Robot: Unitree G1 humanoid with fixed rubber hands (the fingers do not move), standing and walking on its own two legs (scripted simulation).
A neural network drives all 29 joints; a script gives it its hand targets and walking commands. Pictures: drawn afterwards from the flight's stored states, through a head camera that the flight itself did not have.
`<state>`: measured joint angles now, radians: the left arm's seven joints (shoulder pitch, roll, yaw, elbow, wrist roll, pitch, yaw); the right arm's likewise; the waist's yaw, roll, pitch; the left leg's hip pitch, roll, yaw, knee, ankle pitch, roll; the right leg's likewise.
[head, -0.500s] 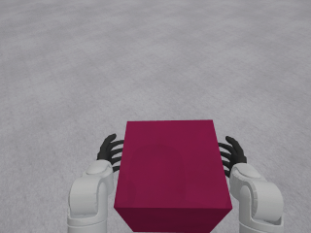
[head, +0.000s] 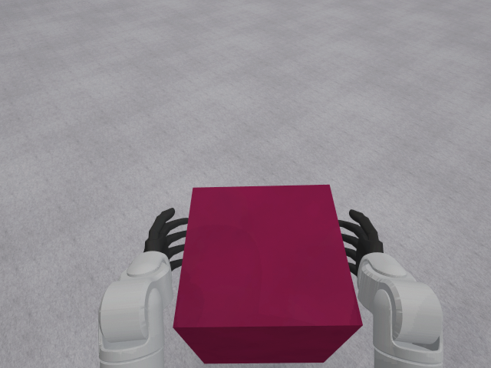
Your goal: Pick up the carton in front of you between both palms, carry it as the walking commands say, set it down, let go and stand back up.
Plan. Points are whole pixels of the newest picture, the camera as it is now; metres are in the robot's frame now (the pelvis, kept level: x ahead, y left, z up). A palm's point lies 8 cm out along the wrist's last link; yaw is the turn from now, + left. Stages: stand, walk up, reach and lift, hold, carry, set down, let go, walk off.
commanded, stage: carry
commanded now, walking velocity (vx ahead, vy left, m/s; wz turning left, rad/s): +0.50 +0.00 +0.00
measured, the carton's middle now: (262, 280) +0.25 +0.00 +0.01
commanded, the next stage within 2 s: none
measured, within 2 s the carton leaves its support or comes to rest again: neither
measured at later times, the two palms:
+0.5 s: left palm (204, 131) +0.56 +0.12 +0.08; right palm (337, 132) +0.58 -0.18 +0.07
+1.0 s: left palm (200, 60) +0.89 +0.17 +0.08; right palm (303, 59) +0.89 -0.13 +0.09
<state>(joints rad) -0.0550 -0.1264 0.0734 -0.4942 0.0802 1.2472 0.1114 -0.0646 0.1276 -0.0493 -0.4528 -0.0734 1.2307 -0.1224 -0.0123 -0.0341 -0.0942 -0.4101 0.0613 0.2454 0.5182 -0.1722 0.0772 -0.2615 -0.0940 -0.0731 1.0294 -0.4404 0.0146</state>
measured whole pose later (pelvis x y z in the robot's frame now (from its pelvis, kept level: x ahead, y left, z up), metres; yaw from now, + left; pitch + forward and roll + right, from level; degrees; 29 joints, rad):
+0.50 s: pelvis +0.33 -0.04 +0.00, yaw +4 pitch +3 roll +0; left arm -0.05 -0.13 0.04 -0.43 0.07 1.21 0.11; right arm -0.03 0.13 -0.07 -0.47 -0.08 1.23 -0.12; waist 0.02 0.03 -0.06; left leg -0.22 0.09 0.06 1.05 -0.43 -0.02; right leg -0.42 -0.05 -0.25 0.52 -0.16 -0.08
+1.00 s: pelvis +0.64 +0.01 +0.00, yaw +0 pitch +3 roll +0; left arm -0.05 -0.13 0.07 -0.54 0.08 1.23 0.11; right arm -0.06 0.13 -0.04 -0.50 -0.07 1.21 -0.12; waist -0.01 -0.04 -0.03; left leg -0.44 0.05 0.25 0.49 -0.11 0.08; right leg -0.21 -0.07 -0.07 1.00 -0.50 0.04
